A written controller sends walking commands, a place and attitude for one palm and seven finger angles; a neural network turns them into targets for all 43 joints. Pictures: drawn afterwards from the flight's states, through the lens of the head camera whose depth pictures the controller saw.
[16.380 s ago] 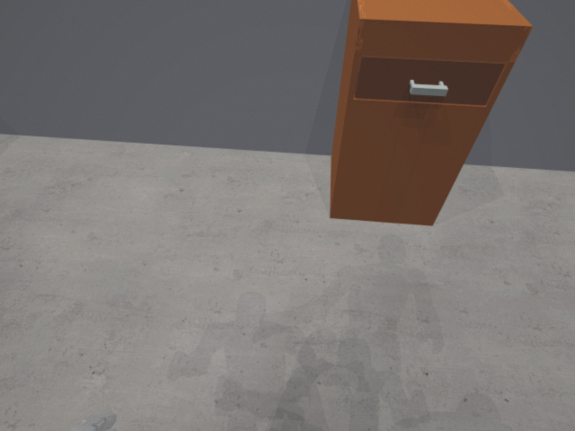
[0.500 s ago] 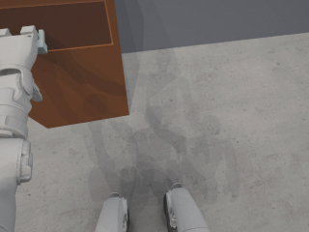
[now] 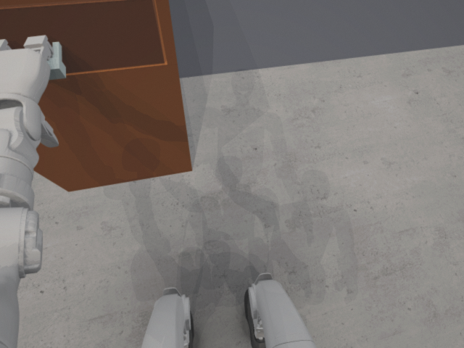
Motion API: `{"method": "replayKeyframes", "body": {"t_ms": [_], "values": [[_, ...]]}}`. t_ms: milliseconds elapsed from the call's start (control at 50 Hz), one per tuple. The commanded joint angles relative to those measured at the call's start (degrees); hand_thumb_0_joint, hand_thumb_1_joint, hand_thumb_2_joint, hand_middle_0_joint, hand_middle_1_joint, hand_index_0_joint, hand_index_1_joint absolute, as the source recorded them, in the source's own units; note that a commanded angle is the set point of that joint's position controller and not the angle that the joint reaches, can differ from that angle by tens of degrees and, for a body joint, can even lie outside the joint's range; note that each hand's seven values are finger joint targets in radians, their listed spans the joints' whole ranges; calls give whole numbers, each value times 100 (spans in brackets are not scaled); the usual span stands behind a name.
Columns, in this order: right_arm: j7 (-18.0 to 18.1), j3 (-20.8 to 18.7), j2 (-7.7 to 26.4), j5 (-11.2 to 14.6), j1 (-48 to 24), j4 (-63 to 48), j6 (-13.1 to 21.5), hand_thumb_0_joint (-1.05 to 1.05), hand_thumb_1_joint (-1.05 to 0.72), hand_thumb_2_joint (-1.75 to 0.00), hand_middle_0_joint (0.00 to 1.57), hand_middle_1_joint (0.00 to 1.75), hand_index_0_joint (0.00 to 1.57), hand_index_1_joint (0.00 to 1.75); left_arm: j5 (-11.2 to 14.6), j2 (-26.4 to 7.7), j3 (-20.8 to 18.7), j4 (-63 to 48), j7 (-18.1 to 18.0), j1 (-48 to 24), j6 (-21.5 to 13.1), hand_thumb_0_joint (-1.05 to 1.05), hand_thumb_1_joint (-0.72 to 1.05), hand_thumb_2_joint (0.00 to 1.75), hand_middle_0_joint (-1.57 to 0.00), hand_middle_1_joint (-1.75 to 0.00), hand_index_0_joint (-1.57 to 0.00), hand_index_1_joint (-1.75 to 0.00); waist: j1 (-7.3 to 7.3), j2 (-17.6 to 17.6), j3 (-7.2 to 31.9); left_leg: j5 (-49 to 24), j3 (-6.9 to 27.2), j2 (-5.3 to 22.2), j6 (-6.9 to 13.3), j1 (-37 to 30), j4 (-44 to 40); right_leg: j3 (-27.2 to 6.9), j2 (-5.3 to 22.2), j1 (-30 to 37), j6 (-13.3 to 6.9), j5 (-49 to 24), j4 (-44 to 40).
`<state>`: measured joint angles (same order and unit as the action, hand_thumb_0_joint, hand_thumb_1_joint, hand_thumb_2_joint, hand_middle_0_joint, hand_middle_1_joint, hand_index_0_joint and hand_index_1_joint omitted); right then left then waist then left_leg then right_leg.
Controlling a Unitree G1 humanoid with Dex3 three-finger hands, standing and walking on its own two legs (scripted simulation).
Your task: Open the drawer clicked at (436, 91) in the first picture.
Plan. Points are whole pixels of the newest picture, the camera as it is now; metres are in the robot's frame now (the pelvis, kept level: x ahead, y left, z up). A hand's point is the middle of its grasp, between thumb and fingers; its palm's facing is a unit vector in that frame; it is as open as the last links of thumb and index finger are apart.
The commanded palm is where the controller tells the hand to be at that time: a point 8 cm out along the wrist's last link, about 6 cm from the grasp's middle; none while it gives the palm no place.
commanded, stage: close the thumb around the handle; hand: left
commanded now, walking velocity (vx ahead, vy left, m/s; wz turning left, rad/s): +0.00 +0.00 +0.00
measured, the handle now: (27, 61) +0.59 +0.29 +0.03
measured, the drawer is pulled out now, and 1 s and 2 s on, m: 0.00 0.02 0.14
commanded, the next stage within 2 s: pull the drawer open in 0.56 s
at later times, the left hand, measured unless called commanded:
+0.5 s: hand (35, 96) +0.54 +0.28 +0.01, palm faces -0.07 +0.00 -1.00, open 5.8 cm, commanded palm +0.53 +0.26 +0.05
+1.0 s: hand (35, 106) +0.52 +0.27 +0.01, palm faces -0.07 -0.01 -1.00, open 5.8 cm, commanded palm +0.49 +0.25 +0.05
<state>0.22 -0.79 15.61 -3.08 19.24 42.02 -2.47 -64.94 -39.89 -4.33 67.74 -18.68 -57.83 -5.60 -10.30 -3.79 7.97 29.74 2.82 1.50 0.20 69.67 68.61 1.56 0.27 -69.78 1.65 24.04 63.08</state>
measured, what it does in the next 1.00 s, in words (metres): stands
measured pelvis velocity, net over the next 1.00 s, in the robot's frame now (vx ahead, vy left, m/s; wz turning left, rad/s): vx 0.03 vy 0.01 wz -0.02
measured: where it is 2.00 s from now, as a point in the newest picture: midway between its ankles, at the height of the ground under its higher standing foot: (221, 341)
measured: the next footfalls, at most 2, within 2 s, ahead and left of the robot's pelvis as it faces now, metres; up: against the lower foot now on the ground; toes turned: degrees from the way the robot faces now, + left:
none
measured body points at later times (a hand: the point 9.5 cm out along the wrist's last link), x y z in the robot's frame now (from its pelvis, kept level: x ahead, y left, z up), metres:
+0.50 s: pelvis +0.01 +0.00 +0.00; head +0.18 +0.01 +0.42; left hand +0.54 +0.27 +0.06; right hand -0.01 -0.27 -0.12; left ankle +0.01 +0.11 -0.63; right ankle +0.04 -0.14 -0.63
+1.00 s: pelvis +0.03 +0.01 +0.02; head +0.19 +0.00 +0.44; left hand +0.52 +0.27 +0.06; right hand +0.02 -0.27 -0.11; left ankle +0.01 +0.11 -0.63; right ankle +0.04 -0.14 -0.63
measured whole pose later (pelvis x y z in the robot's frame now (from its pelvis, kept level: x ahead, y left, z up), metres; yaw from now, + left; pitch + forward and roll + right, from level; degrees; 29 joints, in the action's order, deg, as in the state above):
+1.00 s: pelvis +0.03 +0.01 +0.02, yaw -1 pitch +29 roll -3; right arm -0.6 -2.9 15.1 -3.0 19.3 42.7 -3.5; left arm -62.6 -34.0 -4.7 59.0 -20.8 -45.6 -4.3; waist -6.7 -3.9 8.5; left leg 30.3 0.8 1.9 0.7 61.3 63.1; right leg -0.3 -0.1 -62.4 2.2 24.3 58.2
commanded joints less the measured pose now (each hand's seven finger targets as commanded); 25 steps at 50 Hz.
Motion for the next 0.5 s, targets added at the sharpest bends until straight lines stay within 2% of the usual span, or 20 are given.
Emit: {"method": "replayKeyframes", "body": {"t_ms": [0, 20, 60, 100, 120, 140, 160, 180, 220, 260, 320, 340, 380, 420, 440, 460, 480], "values": [[75, -333, 1090, 1, 1297, -82, 36, 0, -90, -90, 20, 30, 20, 30, 80, -1546, -223, -913, -111, -2181, 3, 0, -5, 49, -33, -125, -33, -125, -139, -633, 3184, -2374, -94, -142, 217, -2244, -731, 156, -280, 1831, -309, -1594, -618], [95, -322, 1095, 3, 1300, -101, 39, 0, -90, -90, 20, 30, 20, 30, 89, -1601, -248, -877, -99, -2160, -10, 0, 0, 52, -34, -125, -34, -125, -172, -520, 3117, -2319, -102, -138, 239, -2153, -733, 148, -270, 1891, -290, -1621, -632], [96, -303, 1098, 5, 1269, -138, 33, 0, -90, -90, 20, 30, 20, 30, 100, -1690, -310, -912, -46, -2004, -48, 0, 12, 56, -34, -127, -34, -127, -74, -577, 3181, -2369, -126, -154, 236, -2103, -739, 137, -265, 2021, -296, -1714, -592], [100, -313, 1098, 7, 1265, -150, 19, 0, -90, -90, 20, 30, 20, 30, 88, -1718, -371, -950, -21, -1936, -108, 0, 23, 61, -35, -128, -35, -128, -50, -552, 3228, -2479, -115, -143, 228, -2189, -732, 136, -270, 2003, -303, -1775, -571], [96, -313, 1083, 14, 1254, -176, 22, 0, -90, -90, 20, 30, 20, 30, 89, -1591, -262, -961, -22, -1945, -131, 0, 28, 64, -36, -128, -36, -128, -74, -643, 3134, -2432, -117, -144, 217, -2180, -738, 148, -267, 1915, -302, -1705, -584], [100, -322, 1092, 14, 1259, -164, 21, 0, -90, -90, 20, 30, 20, 30, 90, -1625, -311, -920, -37, -1902, -147, 0, 34, 66, -36, -129, -36, -129, -80, -499, 3095, -2403, -111, -137, 228, -2129, -716, 150, -268, 1905, -296, -1686, -575], [114, -324, 1097, 10, 1253, -167, 18, 0, -90, -90, 20, 30, 20, 30, 68, -1654, -323, -976, -55, -1941, -166, 0, 40, 68, -36, -130, -36, -130, -82, -503, 3089, -2416, -94, -129, 217, -2146, -728, 157, -269, 1876, -296, -1675, -564], [104, -336, 1086, 2, 1260, -181, 32, 0, -90, -90, 20, 30, 20, 30, 73, -1579, -278, -1091, -81, -2004, -198, 0, 45, 71, -37, -130, -37, -130, -67, -671, 3156, -2459, -87, -133, 202, -2247, -737, 159, -266, 1841, -302, -1656, -572], [85, -377, 1079, -7, 1293, -162, 30, 0, -90, -90, 20, 30, 20, 30, 72, -1443, -270, -1102, -136, -1885, -212, 0, 56, 76, -38, -131, -38, -131, -51, -713, 3311, -2764, -47, -111, 167, -2516, -708, 187, -279, 1733, -312, -1722, -543], [73, -394, 1075, -12, 1289, -131, 33, 0, -90, -90, 20, 30, 20, 30, 78, -1275, -162, -1084, -199, -1976, -176, 0, 68, 80, -38, -133, -38, -133, -120, -670, 3202, -2725, -34, -92, 162, -2523, -715, 201, -280, 1644, -301, -1652, -577], [60, -402, 1106, -25, 1315, -79, 20, 0, -90, -90, 20, 30, 20, 30, 66, -1444, -301, -1120, -258, -2025, -117, 0, 84, 88, -40, -134, -40, -134, -69, -682, 3343, -2867, -8, -82, 141, -2636, -735, 213, -279, 1695, -306, -1715, -552], [51, -410, 1091, -23, 1311, -87, 21, 0, -90, -90, 20, 30, 20, 30, 69, -1322, -217, -1142, -260, -1996, -94, 0, 90, 90, -40, -135, -40, -135, -71, -741, 3362, -2930, -11, -80, 137, -2715, -742, 212, -286, 1697, -308, -1740, -576], [37, -431, 1075, -22, 1321, -62, 10, 0, -90, -90, 20, 30, 20, 30, 75, -1213, -173, -1166, -262, -1912, -41, 0, 90, 90, -40, -135, -40, -135, -72, -733, 3409, -3070, -25, -73, 130, -2821, -745, 212, -290, 1751, -304, -1837, -610], [35, -422, 1072, -22, 1317, -35, 2, 0, -90, -90, 20, 30, 20, 30, 112, -1149, -122, -1073, -234, -1959, -13, 0, 90, 90, -40, -135, -40, -135, -123, -658, 3253, -3000, -41, -73, 149, -2721, -748, 206, -287, 1751, -293, -1837, -635], [41, -401, 1099, -24, 1312, -22, -9, 0, -90, -90, 20, 30, 20, 30, 116, -1369, -269, -1057, -217, -1912, -6, 0, 90, 90, -40, -135, -40, -135, -67, -630, 3216, -2917, -50, -82, 152, -2625, -769, 196, -283, 1836, -299, -1845, -622], [55, -393, 1097, -26, 1308, -40, -24, 0, -90, -90, 20, 30, 20, 30, 103, -1425, -305, -1049, -203, -1833, 3, 0, 90, 90, -40, -135, -40, -135, -39, -552, 3253, -2951, -57, -84, 165, -2613, -785, 186, -285, 1925, -297, -1911, -621], [52, -389, 1076, -24, 1287, -63, -16, 0, -90, -90, 20, 30, 20, 30, 113, -1288, -184, -1094, -188, -1888, -13, 0, 90, 90, -40, -135, -40, -135, -70, -596, 3229, -2853, -76, -100, 173, -2579, -809, 176, -286, 1959, -298, -1882, -665]]}}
